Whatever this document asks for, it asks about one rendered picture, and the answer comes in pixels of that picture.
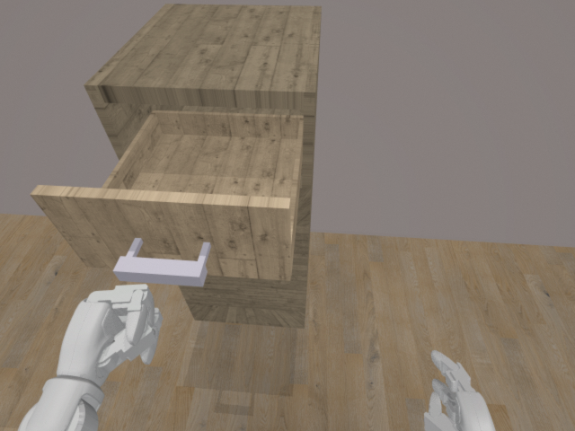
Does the drawer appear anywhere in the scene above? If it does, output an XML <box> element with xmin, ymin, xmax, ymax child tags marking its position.
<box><xmin>30</xmin><ymin>110</ymin><xmax>304</xmax><ymax>281</ymax></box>

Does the left robot hand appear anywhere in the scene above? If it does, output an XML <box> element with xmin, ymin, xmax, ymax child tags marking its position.
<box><xmin>57</xmin><ymin>284</ymin><xmax>164</xmax><ymax>387</ymax></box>

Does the cabinet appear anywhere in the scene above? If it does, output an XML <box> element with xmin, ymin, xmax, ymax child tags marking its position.
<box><xmin>84</xmin><ymin>4</ymin><xmax>322</xmax><ymax>329</ymax></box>

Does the handle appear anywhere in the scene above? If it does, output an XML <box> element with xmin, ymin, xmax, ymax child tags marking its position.
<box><xmin>113</xmin><ymin>238</ymin><xmax>211</xmax><ymax>286</ymax></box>

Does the right robot hand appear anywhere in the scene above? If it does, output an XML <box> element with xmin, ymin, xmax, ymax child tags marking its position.
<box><xmin>424</xmin><ymin>350</ymin><xmax>496</xmax><ymax>431</ymax></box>

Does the left robot forearm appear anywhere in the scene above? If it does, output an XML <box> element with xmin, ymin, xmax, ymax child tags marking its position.
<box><xmin>18</xmin><ymin>375</ymin><xmax>104</xmax><ymax>431</ymax></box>

